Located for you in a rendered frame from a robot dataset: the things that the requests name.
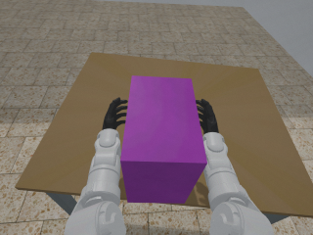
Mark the left robot upper arm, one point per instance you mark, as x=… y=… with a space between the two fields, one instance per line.
x=104 y=218

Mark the robot left forearm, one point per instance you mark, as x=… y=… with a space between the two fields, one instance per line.
x=104 y=173

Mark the robot right forearm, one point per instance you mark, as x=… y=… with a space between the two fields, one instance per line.
x=221 y=180

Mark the table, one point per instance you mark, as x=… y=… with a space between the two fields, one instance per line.
x=260 y=147

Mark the robot left hand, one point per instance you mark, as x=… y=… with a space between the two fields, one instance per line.
x=111 y=117

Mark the carton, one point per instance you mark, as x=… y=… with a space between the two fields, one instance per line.
x=162 y=154

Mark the right robot upper arm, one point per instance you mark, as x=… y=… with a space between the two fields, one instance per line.
x=230 y=218

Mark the robot right hand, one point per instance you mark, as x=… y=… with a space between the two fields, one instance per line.
x=209 y=122

